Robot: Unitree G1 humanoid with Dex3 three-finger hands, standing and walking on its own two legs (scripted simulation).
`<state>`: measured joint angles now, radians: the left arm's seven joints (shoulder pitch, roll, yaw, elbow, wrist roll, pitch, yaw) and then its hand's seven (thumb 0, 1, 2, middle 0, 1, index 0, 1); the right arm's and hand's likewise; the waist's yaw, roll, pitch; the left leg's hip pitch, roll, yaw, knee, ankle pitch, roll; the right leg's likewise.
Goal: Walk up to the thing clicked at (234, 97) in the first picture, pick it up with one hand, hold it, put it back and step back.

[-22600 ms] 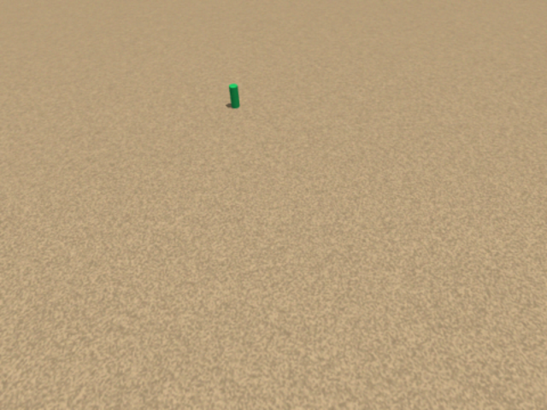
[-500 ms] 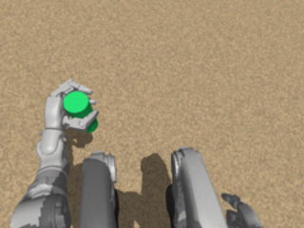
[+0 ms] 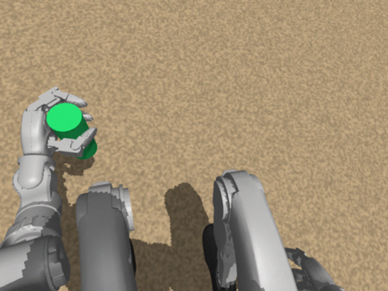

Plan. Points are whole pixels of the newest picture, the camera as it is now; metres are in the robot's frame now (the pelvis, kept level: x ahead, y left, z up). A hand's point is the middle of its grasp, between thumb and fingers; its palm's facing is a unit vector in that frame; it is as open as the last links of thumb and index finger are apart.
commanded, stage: crouch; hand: left
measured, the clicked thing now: (75, 134) +0.44 +0.22 -0.09
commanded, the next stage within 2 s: lower in 0.34 s
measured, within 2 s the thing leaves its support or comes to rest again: rests again in 1.38 s
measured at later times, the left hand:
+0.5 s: hand (85, 134) +0.45 +0.21 -0.11, palm faces -0.01 -1.00 -0.04, open 8.0 cm
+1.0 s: hand (94, 141) +0.45 +0.21 -0.17, palm faces +0.02 -1.00 -0.02, open 8.0 cm
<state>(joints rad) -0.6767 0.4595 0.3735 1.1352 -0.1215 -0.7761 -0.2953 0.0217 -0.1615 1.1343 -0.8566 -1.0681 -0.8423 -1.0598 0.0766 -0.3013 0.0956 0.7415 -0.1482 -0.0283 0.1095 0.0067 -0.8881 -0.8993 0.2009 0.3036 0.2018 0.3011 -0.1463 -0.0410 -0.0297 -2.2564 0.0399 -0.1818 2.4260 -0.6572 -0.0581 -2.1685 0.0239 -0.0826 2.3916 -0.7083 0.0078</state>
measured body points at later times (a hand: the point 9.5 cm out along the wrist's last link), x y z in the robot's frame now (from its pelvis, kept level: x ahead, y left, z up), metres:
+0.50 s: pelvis +0.00 +0.01 -0.02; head +0.22 +0.10 +0.36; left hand +0.44 +0.26 -0.10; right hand +0.13 -0.26 -0.11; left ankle +0.09 +0.15 -0.29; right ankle +0.10 -0.12 -0.29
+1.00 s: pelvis -0.01 +0.02 -0.03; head +0.24 +0.14 +0.32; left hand +0.45 +0.26 -0.17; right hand +0.12 -0.26 -0.09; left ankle +0.09 +0.15 -0.29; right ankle +0.10 -0.12 -0.29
